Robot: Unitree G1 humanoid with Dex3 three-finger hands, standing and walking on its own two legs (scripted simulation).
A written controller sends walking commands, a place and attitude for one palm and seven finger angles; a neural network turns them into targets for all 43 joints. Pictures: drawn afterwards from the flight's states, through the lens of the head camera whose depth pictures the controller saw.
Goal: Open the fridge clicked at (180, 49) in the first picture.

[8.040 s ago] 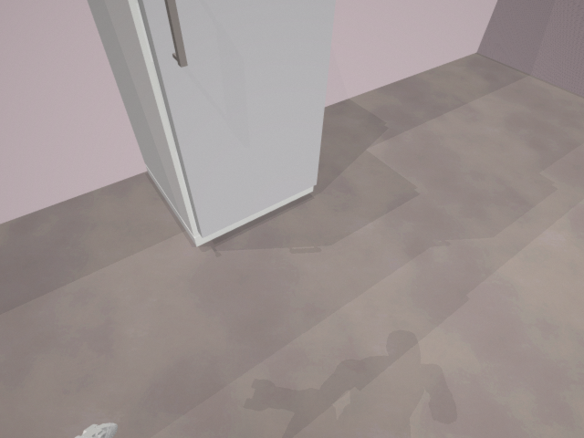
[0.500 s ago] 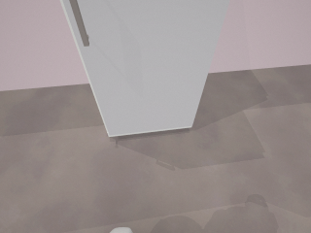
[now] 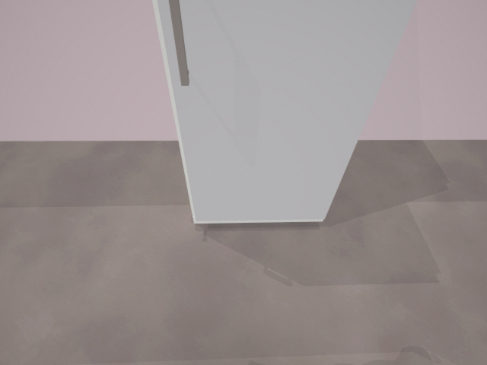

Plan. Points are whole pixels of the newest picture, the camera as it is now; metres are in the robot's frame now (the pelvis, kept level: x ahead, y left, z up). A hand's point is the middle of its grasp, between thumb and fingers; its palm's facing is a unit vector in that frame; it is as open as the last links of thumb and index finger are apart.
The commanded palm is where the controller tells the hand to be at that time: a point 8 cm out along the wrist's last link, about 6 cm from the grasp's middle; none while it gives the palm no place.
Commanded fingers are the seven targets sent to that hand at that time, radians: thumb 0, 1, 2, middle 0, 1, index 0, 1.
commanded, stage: take the last steps up to it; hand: left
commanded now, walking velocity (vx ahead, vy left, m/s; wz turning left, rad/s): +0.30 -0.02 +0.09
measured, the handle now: (177, 15) +0.78 +0.19 +0.21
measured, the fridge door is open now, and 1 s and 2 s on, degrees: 0 0 0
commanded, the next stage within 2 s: come to a stop and stand still in 0.86 s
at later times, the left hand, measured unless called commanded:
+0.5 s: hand out of the picture -0.04 +0.09 -0.15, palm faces +0.22 -0.96 -0.18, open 7.4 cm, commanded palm none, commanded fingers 0.00 0.90 0.90 -0.20 -0.30 -0.20 -0.30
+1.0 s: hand (152, 272) +0.33 +0.22 -0.16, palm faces +0.14 -0.97 -0.20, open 7.4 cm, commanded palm none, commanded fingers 0.00 0.90 0.90 -0.20 -0.30 -0.20 -0.30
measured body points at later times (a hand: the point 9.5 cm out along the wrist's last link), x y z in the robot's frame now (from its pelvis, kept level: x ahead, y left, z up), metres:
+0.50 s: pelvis +0.09 -0.03 +0.00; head +0.11 -0.05 +0.45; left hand -0.05 +0.14 -0.14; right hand +0.14 -0.26 -0.17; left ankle +0.16 +0.13 -0.68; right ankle -0.01 -0.12 -0.74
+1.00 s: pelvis +0.26 +0.02 +0.00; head +0.26 +0.03 +0.45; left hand +0.32 +0.27 -0.15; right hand +0.31 -0.21 -0.15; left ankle +0.22 +0.11 -0.74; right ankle +0.35 -0.10 -0.70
